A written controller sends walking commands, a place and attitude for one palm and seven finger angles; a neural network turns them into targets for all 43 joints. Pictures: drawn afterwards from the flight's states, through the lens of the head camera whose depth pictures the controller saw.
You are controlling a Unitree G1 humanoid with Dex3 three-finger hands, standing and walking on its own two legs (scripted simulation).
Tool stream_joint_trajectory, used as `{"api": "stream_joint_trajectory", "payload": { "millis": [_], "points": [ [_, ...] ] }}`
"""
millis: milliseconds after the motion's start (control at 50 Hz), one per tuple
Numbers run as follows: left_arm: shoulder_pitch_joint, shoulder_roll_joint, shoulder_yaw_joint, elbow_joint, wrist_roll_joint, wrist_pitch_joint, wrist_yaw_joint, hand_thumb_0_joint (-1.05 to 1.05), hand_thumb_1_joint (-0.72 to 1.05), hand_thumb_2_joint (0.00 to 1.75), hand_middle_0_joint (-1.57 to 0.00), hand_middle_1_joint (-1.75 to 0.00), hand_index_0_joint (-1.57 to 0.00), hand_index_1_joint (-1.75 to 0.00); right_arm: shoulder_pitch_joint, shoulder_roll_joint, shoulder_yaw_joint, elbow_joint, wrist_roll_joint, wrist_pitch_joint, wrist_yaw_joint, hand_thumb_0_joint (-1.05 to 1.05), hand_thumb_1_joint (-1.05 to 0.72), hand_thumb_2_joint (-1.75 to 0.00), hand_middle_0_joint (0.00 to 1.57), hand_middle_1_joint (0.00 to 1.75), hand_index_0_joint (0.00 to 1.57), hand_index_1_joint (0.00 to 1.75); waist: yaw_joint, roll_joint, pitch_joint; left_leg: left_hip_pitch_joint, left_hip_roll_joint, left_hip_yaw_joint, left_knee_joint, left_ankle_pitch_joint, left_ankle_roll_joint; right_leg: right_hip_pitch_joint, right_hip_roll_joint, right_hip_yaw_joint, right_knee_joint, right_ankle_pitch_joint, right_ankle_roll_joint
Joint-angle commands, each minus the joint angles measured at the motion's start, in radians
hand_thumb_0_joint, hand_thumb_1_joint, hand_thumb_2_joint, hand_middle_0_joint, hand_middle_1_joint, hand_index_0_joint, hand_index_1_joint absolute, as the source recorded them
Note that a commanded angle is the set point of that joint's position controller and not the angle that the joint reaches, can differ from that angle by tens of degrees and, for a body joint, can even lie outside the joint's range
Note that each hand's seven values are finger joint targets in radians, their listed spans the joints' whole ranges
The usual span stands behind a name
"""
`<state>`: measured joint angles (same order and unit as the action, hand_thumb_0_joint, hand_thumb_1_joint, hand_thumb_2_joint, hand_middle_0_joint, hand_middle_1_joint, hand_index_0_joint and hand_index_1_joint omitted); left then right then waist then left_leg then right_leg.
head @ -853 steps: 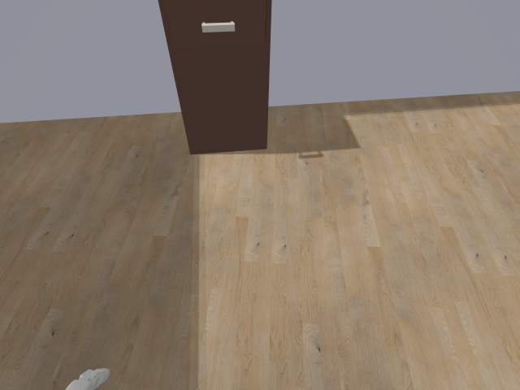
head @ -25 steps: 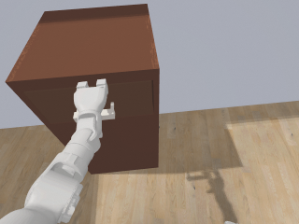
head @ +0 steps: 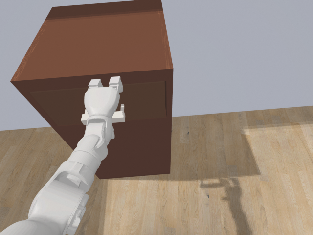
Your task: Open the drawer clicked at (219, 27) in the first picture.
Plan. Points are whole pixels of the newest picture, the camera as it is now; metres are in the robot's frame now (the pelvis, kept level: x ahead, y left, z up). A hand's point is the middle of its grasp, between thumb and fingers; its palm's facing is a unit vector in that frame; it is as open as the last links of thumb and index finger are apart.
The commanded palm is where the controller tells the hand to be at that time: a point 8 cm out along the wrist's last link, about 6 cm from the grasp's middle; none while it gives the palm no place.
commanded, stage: move the hooked fingers above the handle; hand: left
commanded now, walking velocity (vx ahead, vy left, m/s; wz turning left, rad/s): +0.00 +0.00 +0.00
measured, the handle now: (104, 112) +0.49 +0.18 -0.02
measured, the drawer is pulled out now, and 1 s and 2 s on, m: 0.00 0.00 0.00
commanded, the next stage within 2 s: lower the fingers behind the handle in 0.10 s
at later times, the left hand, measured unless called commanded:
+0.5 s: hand (97, 127) +0.41 +0.18 +0.01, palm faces +0.07 -0.05 -1.00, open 13.8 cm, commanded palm +0.40 +0.19 +0.06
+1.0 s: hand (99, 130) +0.42 +0.19 -0.03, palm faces -0.01 -0.06 -1.00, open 14.1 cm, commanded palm +0.40 +0.19 +0.03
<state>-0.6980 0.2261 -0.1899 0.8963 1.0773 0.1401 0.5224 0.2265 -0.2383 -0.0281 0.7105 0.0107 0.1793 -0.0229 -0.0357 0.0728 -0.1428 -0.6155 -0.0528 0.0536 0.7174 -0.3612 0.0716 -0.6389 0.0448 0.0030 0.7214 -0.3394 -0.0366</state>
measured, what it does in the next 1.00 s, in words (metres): stands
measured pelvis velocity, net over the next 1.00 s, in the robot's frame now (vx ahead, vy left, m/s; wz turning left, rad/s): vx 0.01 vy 0.00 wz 0.01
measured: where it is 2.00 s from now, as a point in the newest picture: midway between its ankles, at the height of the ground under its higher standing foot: outside the picture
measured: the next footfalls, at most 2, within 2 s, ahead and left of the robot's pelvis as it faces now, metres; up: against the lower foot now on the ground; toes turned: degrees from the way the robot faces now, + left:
none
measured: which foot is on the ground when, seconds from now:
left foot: down 0.00-1.00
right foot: down 0.00-1.00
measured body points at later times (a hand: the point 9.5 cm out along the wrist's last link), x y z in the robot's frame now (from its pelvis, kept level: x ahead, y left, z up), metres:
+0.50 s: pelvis -0.01 +0.00 -0.01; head +0.07 -0.01 +0.43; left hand +0.40 +0.19 +0.06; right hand +0.11 -0.27 -0.14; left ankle -0.01 +0.07 -0.71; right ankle +0.00 -0.10 -0.71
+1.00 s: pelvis +0.01 +0.00 -0.01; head +0.09 +0.00 +0.43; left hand +0.42 +0.19 +0.02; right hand +0.07 -0.27 -0.15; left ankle -0.01 +0.07 -0.71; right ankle +0.00 -0.10 -0.71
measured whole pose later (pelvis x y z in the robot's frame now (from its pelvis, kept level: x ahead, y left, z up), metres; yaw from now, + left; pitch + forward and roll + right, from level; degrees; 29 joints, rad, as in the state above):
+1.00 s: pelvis +0.01 +0.00 -0.01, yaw +1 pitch +19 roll -1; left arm -0.57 0.30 -0.11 0.90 1.11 -0.02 0.48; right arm 0.30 -0.25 -0.08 0.69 -0.01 0.14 -0.01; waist -0.04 0.05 -0.17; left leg -0.74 -0.04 0.03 0.83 -0.42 0.07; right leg -0.75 0.05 -0.02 0.80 -0.39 -0.04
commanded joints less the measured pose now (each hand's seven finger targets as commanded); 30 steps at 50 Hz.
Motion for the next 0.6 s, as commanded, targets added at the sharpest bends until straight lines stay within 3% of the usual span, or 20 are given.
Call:
{"api": "stream_joint_trajectory", "payload": {
  "millis": [0, 40, 80, 100, 160, 180, 200, 220, 260, 280, 320, 400, 420, 440, 500, 520, 540, 580],
  "points": [
    [-0.336, 0.394, 0.147, -0.013, -0.04, 0.229, -0.105, 0.0, -0.5, 0.3, -0.3, -1.2, -0.3, -1.2, -0.03, -0.135, -0.018, -0.131, 0.027, 0.019, -0.043, 0.0, -0.9, -0.9, 0.2, 0.3, 0.2, 0.3, 0.034, -0.235, -0.324, 0.073, 0.002, -0.003, -0.145, 0.285, -0.03, 0.434, -0.016, 0.031, -0.138, 0.37, 0.011],
    [-0.29, 0.391, 0.136, -0.003, -0.053, 0.218, -0.165, 0.0, -0.5, 0.3, -0.3, -1.2, -0.3, -1.2, -0.044, -0.135, -0.009, -0.148, 0.034, 0.028, -0.064, 0.0, -0.9, -0.9, 0.2, 0.3, 0.2, 0.3, 0.035, -0.253, -0.259, 0.069, 0.003, 0.001, -0.168, 0.249, -0.024, 0.442, -0.025, 0.038, -0.167, 0.338, 0.013],
    [-0.22, 0.38, 0.129, -0.009, -0.059, 0.168, -0.228, 0.0, -0.5, 0.3, -0.3, -1.2, -0.3, -1.2, -0.038, -0.134, -0.003, -0.17, 0.034, 0.026, -0.082, 0.0, -0.9, -0.9, 0.2, 0.3, 0.2, 0.3, 0.036, -0.255, -0.226, 0.074, 0.005, -0.003, -0.181, 0.218, -0.021, 0.441, -0.028, 0.041, -0.183, 0.305, 0.012],
    [-0.201, 0.341, 0.099, -0.021, -0.058, 0.133, -0.258, 0.0, -0.5, 0.3, -0.3, -1.2, -0.3, -1.2, -0.03, -0.134, -0.005, -0.182, 0.034, 0.02, -0.087, 0.0, -0.9, -0.9, 0.2, 0.3, 0.2, 0.3, 0.024, -0.24, -0.197, 0.082, 0.007, -0.003, -0.181, 0.208, -0.018, 0.42, -0.03, 0.041, -0.19, 0.297, 0.01],
    [-0.18, 0.298, 0.08, -0.162, -0.044, -0.028, -0.312, 0.0, -0.5, 0.3, -0.3, -1.2, -0.3, -1.2, 0.004, -0.133, -0.022, -0.207, 0.022, -0.012, -0.089, 0.0, -0.9, -0.9, 0.2, 0.3, 0.2, 0.3, 0.021, -0.146, -0.245, 0.148, 0.013, -0.012, -0.156, 0.242, -0.01, 0.388, -0.031, 0.045, -0.174, 0.314, -0.001],
    [-0.203, 0.232, 0.027, -0.231, -0.046, -0.083, -0.316, 0.0, -0.5, 0.3, -0.3, -1.2, -0.3, -1.2, 0.006, -0.125, -0.029, -0.213, 0.018, -0.024, -0.083, 0.0, -0.9, -0.9, 0.2, 0.3, 0.2, 0.3, 0.007, -0.099, -0.246, 0.186, 0.013, -0.016, -0.144, 0.252, -0.009, 0.345, -0.028, 0.044, -0.172, 0.309, -0.005],
    [-0.214, 0.222, 0.03, -0.271, -0.047, -0.135, -0.311, 0.0, -0.5, 0.3, -0.3, -1.2, -0.3, -1.2, 0.018, -0.12, -0.038, -0.207, 0.014, -0.036, -0.078, 0.0, -0.9, -0.9, 0.2, 0.3, 0.2, 0.3, 0.0, -0.085, -0.244, 0.206, 0.014, -0.023, -0.127, 0.256, -0.008, 0.306, -0.025, 0.043, -0.167, 0.294, -0.007],
    [-0.28, 0.183, -0.006, -0.339, -0.045, -0.188, -0.3, 0.0, -0.5, 0.3, -0.3, -1.2, -0.3, -1.2, 0.03, -0.114, -0.046, -0.202, 0.012, -0.048, -0.071, 0.0, -0.9, -0.9, 0.2, 0.3, 0.2, 0.3, -0.024, -0.05, -0.253, 0.239, 0.017, -0.037, -0.11, 0.271, -0.01, 0.255, -0.021, 0.037, -0.156, 0.277, -0.011],
    [-0.316, 0.218, 0.036, -0.396, -0.037, -0.266, -0.246, 0.0, -0.5, 0.3, -0.3, -1.2, -0.3, -1.2, 0.055, -0.11, -0.062, -0.18, 0.005, -0.067, -0.062, 0.0, -0.9, -0.9, 0.2, 0.3, 0.2, 0.3, -0.027, -0.007, -0.274, 0.264, 0.017, -0.055, -0.073, 0.282, -0.014, 0.177, -0.015, 0.036, -0.131, 0.248, -0.016],
    [-0.345, 0.246, 0.066, -0.418, -0.024, -0.291, -0.21, 0.0, -0.5, 0.3, -0.3, -1.2, -0.3, -1.2, 0.065, -0.109, -0.07, -0.163, 0.002, -0.075, -0.057, 0.0, -0.9, -0.9, 0.2, 0.3, 0.2, 0.3, -0.029, -0.001, -0.299, 0.271, 0.02, -0.069, -0.053, 0.293, -0.019, 0.14, -0.012, 0.03, -0.108, 0.235, -0.018],
    [-0.421, 0.221, 0.055, -0.471, -0.006, -0.318, -0.131, 0.0, -0.5, 0.3, -0.3, -1.2, -0.3, -1.2, 0.073, -0.106, -0.082, -0.137, -0.005, -0.091, -0.043, 0.0, -0.9, -0.9, 0.2, 0.3, 0.2, 0.3, -0.045, 0.032, -0.344, 0.291, 0.024, -0.091, -0.011, 0.336, -0.03, 0.06, -0.008, 0.012, -0.061, 0.224, -0.022],
    [-0.409, 0.188, 0.066, -0.294, 0.01, -0.215, -0.004, 0.0, -0.5, 0.3, -0.3, -1.2, -0.3, -1.2, 0.083, -0.123, -0.089, -0.084, -0.014, -0.098, -0.011, 0.0, -0.9, -0.9, 0.2, 0.3, 0.2, 0.3, -0.06, -0.013, -0.337, 0.222, 0.026, -0.106, 0.026, 0.3, -0.048, -0.035, 0.004, -0.023, -0.012, 0.174, -0.025],
    [-0.409, 0.165, 0.059, -0.233, 0.001, -0.173, 0.013, 0.0, -0.5, 0.3, -0.3, -1.2, -0.3, -1.2, 0.08, -0.125, -0.088, -0.076, -0.016, -0.096, -0.003, 0.0, -0.9, -0.9, 0.2, 0.3, 0.2, 0.3, -0.066, -0.051, -0.342, 0.201, 0.023, -0.102, 0.029, 0.296, -0.046, -0.028, 0.006, -0.027, -0.013, 0.178, -0.023],
    [-0.426, 0.2, 0.083, -0.209, 0.004, -0.133, 0.027, 0.0, -0.5, 0.3, -0.3, -1.2, -0.3, -1.2, 0.088, -0.133, -0.088, -0.071, -0.015, -0.09, 0.002, 0.0, -0.9, -0.9, 0.2, 0.3, 0.2, 0.3, -0.059, -0.062, -0.365, 0.186, 0.022, -0.096, 0.026, 0.293, -0.045, -0.007, 0.006, -0.026, -0.008, 0.187, -0.021],
    [-0.441, 0.234, 0.091, -0.134, 0.007, -0.014, 0.024, 0.0, -0.5, 0.3, -0.3, -1.2, -0.3, -1.2, 0.078, -0.14, -0.077, -0.081, -0.013, -0.062, 0.008, 0.0, -0.9, -0.9, 0.2, 0.3, 0.2, 0.3, -0.041, -0.049, -0.431, 0.178, 0.015, -0.072, 0.014, 0.317, -0.042, 0.074, 0.009, -0.018, -0.012, 0.246, -0.019],
    [-0.417, 0.26, 0.116, -0.101, 0.006, 0.015, 0.012, 0.0, -0.5, 0.3, -0.3, -1.2, -0.3, -1.2, 0.077, -0.145, -0.075, -0.086, -0.011, -0.054, 0.006, 0.0, -0.9, -0.9, 0.2, 0.3, 0.2, 0.3, -0.03, -0.071, -0.455, 0.174, 0.014, -0.076, 0.01, 0.342, -0.043, 0.108, 0.012, -0.02, -0.01, 0.274, -0.02],
    [-0.403, 0.252, 0.105, -0.085, 0.004, 0.038, -0.005, 0.0, -0.5, 0.3, -0.3, -1.2, -0.3, -1.2, 0.08, -0.143, -0.071, -0.093, -0.007, -0.044, 0.004, 0.0, -0.9, -0.9, 0.2, 0.3, 0.2, 0.3, -0.028, -0.056, -0.458, 0.18, 0.017, -0.068, 0.006, 0.365, -0.042, 0.127, 0.01, -0.016, -0.011, 0.306, -0.018],
    [-0.374, 0.244, 0.095, -0.076, -0.011, 0.055, -0.046, 0.0, -0.5, 0.3, -0.3, -1.2, -0.3, -1.2, 0.083, -0.14, -0.067, -0.107, -0.007, -0.034, -0.003, 0.0, -0.9, -0.9, 0.2, 0.3, 0.2, 0.3, -0.029, -0.082, -0.471, 0.18, 0.019, -0.058, 0.004, 0.398, -0.033, 0.184, 0.008, -0.007, -0.022, 0.365, -0.011]
  ]
}}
